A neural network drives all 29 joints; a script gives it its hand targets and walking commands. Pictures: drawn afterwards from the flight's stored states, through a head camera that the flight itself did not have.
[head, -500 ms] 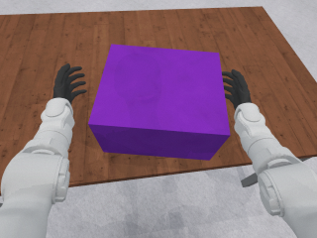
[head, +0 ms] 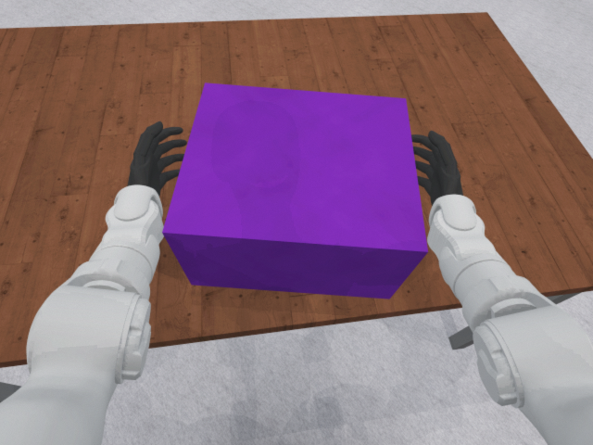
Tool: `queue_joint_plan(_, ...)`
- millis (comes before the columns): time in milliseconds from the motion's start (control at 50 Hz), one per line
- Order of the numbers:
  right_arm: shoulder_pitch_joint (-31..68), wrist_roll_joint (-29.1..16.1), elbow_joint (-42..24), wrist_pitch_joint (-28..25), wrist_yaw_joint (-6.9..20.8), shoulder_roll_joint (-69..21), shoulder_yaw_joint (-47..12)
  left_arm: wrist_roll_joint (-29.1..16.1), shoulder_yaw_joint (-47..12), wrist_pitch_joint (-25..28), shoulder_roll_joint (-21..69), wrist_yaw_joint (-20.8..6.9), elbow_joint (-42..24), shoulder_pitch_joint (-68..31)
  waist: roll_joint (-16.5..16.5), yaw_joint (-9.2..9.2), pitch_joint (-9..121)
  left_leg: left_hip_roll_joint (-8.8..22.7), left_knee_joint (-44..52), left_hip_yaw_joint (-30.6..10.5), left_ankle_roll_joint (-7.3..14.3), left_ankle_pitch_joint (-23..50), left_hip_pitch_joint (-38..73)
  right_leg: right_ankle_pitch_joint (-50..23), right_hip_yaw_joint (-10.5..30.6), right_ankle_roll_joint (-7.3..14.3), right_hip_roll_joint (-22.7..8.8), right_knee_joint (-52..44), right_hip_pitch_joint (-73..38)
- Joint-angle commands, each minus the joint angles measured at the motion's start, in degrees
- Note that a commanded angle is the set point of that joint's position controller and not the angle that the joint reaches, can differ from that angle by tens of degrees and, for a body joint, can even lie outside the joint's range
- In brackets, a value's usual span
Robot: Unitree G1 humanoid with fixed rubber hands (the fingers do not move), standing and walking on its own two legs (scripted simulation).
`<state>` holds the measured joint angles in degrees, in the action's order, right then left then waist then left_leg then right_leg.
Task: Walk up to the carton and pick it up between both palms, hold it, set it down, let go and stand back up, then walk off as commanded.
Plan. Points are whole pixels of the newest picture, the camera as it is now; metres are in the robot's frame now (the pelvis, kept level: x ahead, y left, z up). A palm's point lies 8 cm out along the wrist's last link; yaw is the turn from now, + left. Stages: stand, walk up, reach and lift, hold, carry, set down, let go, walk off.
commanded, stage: reach and lift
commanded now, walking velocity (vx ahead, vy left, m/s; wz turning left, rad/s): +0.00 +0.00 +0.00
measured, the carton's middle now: (298, 192) +0.48 -0.01 +0.01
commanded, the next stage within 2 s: none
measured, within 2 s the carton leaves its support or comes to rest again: leaves its support in 1.00 s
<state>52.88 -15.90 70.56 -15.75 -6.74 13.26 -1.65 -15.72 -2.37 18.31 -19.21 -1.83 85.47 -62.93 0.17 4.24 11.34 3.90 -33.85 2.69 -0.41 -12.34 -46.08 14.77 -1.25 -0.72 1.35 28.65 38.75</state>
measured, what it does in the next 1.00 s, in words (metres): stands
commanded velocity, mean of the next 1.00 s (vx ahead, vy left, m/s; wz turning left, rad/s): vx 0.00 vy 0.00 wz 0.00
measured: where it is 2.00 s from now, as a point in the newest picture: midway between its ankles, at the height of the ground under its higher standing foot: outside the picture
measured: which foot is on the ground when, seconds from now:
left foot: down 0.00-1.00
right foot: down 0.00-1.00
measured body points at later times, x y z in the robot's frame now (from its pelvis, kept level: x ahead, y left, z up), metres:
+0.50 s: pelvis +0.00 +0.00 +0.00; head +0.12 +0.02 +0.43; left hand +0.49 +0.19 +0.05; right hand +0.46 -0.20 +0.05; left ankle +0.01 +0.11 -0.72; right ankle -0.04 -0.13 -0.72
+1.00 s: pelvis +0.00 -0.01 +0.00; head +0.12 +0.00 +0.44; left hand +0.48 +0.19 +0.06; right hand +0.45 -0.20 +0.05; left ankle +0.01 +0.11 -0.72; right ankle -0.04 -0.13 -0.72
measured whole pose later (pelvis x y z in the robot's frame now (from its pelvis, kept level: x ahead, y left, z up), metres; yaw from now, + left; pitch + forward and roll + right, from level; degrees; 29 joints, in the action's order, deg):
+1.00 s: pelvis +0.00 -0.01 +0.00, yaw +1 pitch +25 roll -1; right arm 51.4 0.4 70.5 -24.1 -4.7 6.1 21.4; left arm -1.7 6.9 28.1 -19.2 -4.6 89.7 -62.0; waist 0.2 3.1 11.4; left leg 2.6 -28.4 2.9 -0.3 -9.7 -43.6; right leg 14.4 -1.3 -0.3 0.3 28.7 38.8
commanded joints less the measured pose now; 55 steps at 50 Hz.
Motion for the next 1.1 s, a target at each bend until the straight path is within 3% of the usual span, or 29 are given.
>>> queue_joint_plan(0, 28.9, 0.1, -10.1, -2.5, 1.5, -0.6, 2.7, 3.4, -1.2, 4.0, 1.1, 0.7, -7.3, -27.8, 6.4, -1.61, 48.3, -2.0, -6.4, -1.8, -4.4, 37.4, 36.6, -30.5, -3.6, -0.7, 1.3, 1.2, -0.2)
queue_joint_plan(180, 28.5, 2.7, -10.7, -2.7, 2.2, -3.3, 4.7, 5.0, -0.2, 4.7, 4.5, 0.0, -7.4, -27.7, 6.1, -1.83, 47.4, -1.8, -6.1, -1.8, -4.3, 37.2, 37.6, -29.0, -3.9, -0.2, 1.1, 0.9, -0.1)
queue_joint_plan(320, 27.1, 7.8, -12.3, -4.1, 3.6, -6.7, 7.6, 8.4, 2.5, 5.7, 8.2, -1.2, -8.5, -26.6, 5.3, -2.13, 47.2, -1.8, -5.3, -1.6, -4.2, 37.9, 38.4, -29.7, -4.2, -0.1, 0.8, 0.8, -2.9)
queue_joint_plan(440, 24.9, 14.3, -13.4, -5.8, 5.6, -12.2, 10.0, 13.0, 5.9, 6.7, 14.3, -2.8, -9.5, -23.6, 4.2, -2.51, 45.0, -1.7, -4.0, -1.6, -4.0, 38.5, 38.8, -31.9, -4.3, -0.1, 0.6, 0.4, -6.6)
queue_joint_plan(500, 23.8, 18.4, -13.5, -6.5, 7.6, -20.3, 10.3, 16.0, 7.5, 7.4, 21.0, -4.8, -9.3, -22.4, 3.5, -2.43, 43.1, -2.0, -2.8, -1.1, -3.4, 38.0, 37.9, -34.9, -4.1, -0.3, 0.0, 0.4, -10.1)
queue_joint_plan(560, 25.0, 23.9, -14.4, -7.9, 10.3, -31.2, 10.4, 20.1, 9.7, 8.6, 30.5, -7.9, -5.9, -20.8, 2.7, -2.87, 40.2, -2.3, -0.8, -0.5, -2.7, 36.5, 35.3, -38.7, -3.9, -0.7, -0.8, 0.3, -14.7)
queue_joint_plan(660, 25.3, 28.8, -11.0, -8.6, 11.4, -35.1, 12.8, 21.8, 11.6, 10.3, 31.9, -9.3, -0.2, -21.1, 1.7, -2.77, 35.8, -2.5, 1.6, 0.1, -1.4, 32.5, 32.5, -40.0, -3.6, -1.1, -1.9, 0.0, -18.2)
queue_joint_plan(740, 24.6, 30.4, -9.4, -8.5, 11.1, -36.6, 12.9, 21.4, 11.8, 11.2, 31.2, -9.7, 1.3, -22.0, 0.4, -2.53, 34.3, -2.8, 2.8, 0.5, -0.6, 29.7, 31.8, -40.3, -3.3, -1.5, -2.1, 0.0, -20.1)
queue_joint_plan(920, 24.1, 30.4, -7.4, -12.2, 10.3, -38.6, 10.1, 20.4, 8.6, 14.2, 32.4, -9.0, -1.3, -23.1, 1.1, -3.13, 38.6, -2.9, 2.4, 0.6, -1.1, 36.1, 35.1, -46.6, -3.7, -1.7, -1.9, -0.3, -20.8)
queue_joint_plan(1080, 23.3, 31.1, -6.5, -15.2, 10.0, -37.8, 8.3, 19.8, 6.4, 16.0, 33.5, -8.3, -4.3, -24.2, 2.0, -3.86, 39.0, -2.6, 3.7, 1.2, -1.6, 37.4, 38.2, -42.9, -4.5, -1.4, -1.3, -2.9, -18.5)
